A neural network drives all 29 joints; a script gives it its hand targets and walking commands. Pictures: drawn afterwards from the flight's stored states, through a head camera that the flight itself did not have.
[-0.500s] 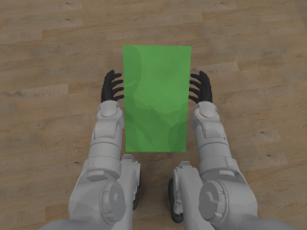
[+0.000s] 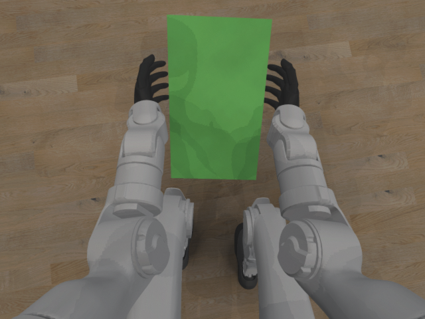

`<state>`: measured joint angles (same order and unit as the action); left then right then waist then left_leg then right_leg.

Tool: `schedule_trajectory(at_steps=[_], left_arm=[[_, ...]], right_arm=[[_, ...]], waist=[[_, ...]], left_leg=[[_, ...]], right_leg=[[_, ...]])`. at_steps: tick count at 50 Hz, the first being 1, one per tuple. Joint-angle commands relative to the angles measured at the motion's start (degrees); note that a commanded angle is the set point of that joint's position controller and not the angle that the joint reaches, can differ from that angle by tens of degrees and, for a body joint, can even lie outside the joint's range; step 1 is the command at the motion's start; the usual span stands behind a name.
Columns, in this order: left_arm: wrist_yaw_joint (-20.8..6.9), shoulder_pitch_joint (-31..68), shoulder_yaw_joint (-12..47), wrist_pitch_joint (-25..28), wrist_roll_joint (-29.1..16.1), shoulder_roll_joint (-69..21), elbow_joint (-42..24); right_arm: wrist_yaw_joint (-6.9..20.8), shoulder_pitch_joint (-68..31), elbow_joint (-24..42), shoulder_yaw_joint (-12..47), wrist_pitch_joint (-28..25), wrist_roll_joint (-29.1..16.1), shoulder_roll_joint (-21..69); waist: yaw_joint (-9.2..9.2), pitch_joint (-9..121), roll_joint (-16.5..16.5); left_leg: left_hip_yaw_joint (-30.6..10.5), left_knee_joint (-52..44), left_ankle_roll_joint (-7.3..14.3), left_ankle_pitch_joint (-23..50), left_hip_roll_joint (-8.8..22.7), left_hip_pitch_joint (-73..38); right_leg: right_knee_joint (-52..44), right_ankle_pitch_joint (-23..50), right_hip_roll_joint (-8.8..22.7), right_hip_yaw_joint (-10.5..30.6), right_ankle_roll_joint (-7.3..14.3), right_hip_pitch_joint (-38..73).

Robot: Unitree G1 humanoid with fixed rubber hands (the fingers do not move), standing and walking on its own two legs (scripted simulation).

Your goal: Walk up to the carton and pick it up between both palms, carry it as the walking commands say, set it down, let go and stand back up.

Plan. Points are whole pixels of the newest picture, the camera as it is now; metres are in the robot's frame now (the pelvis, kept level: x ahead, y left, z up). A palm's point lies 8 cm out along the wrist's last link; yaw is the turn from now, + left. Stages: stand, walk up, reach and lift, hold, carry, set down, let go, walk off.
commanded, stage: set down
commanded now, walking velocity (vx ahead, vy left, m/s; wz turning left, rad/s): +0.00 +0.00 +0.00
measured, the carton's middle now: (214, 99) +0.51 +0.04 -0.18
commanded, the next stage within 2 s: none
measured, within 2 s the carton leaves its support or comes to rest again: neither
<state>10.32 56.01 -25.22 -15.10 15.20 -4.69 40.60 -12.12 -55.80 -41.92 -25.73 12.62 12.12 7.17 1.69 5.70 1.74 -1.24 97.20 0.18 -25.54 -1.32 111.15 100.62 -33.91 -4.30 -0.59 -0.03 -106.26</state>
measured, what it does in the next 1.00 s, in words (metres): lowers itself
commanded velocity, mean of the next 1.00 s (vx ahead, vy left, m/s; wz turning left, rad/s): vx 0.00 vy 0.00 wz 0.00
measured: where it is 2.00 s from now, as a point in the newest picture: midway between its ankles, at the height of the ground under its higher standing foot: (213, 257)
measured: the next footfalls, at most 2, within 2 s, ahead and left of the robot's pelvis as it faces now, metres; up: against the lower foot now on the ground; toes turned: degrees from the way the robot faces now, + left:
none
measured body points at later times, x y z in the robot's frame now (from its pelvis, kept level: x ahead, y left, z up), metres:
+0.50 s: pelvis -0.01 +0.00 -0.06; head +0.30 +0.03 +0.26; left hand +0.50 +0.16 -0.18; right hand +0.51 -0.09 -0.17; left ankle +0.12 +0.11 -0.48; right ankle +0.08 -0.11 -0.48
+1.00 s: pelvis -0.01 +0.00 -0.11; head +0.34 +0.03 +0.17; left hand +0.53 +0.17 -0.26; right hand +0.54 -0.09 -0.26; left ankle +0.12 +0.11 -0.48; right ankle +0.08 -0.11 -0.48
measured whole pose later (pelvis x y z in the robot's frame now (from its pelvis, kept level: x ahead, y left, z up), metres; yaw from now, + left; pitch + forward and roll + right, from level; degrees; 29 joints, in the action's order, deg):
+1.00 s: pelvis -0.01 +0.00 -0.11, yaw -1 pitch +41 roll -3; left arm 7.0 76.1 -20.0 -15.4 8.3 7.0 48.8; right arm -11.2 -73.8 -46.2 -22.1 13.2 5.7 -1.9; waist 2.3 -10.7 1.9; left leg -1.1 117.9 0.5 -27.4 -1.7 131.3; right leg 121.7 -37.3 -5.5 -1.2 -1.3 -125.4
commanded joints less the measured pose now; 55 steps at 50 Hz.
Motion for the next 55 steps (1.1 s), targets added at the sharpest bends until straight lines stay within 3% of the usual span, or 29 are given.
schedule_trajectory(at_steps=[1,49,55], left_arm=[[-16.2,35.1,28.5,1.4,-6.7,-54.0,3.2],[-18.6,52.0,29.4,2.4,-13.7,-43.1,5.7],[-20.0,49.8,24.0,2.1,-11.3,-40.0,11.2]], right_arm=[[16.0,-37.3,-2.8,28.7,-0.6,-5.7,53.4],[17.2,-56.5,-1.3,30.8,-1.4,-12.4,43.1],[18.4,-53.0,-8.0,26.5,-0.6,-9.8,42.0]], waist=[[1.06,55.5,-2.1],[1.26,53.9,-2.8],[1.89,41.7,-0.5]], left_leg=[[1.8,-5.4,-1.6,12.3,-8.9,-40.8],[2.8,15.5,-0.8,18.3,-6.6,-30.6],[2.9,16.8,-0.2,14.4,-6.1,-23.4]], right_leg=[[-10.1,11.8,-8.1,-0.2,-2.0,15.5],[10.6,13.6,-7.1,-2.6,-1.9,1.9],[11.5,10.6,-7.0,-2.5,-1.8,-2.6]])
